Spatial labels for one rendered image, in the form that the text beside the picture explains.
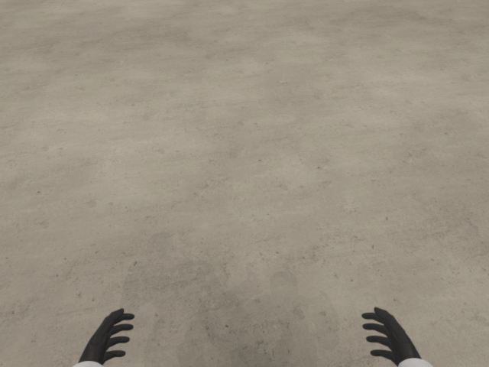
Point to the robot left hand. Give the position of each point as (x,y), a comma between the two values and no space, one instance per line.
(99,343)

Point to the robot right hand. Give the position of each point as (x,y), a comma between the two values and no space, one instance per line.
(398,342)

